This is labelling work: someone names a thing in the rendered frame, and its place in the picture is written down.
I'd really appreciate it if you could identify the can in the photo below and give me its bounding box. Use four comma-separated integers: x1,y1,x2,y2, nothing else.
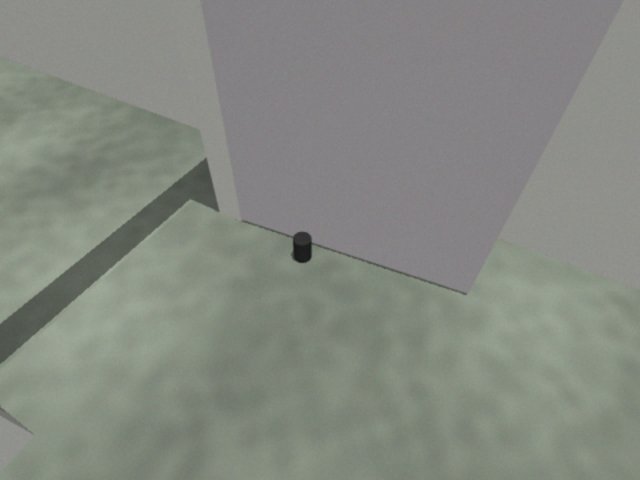
293,232,312,263

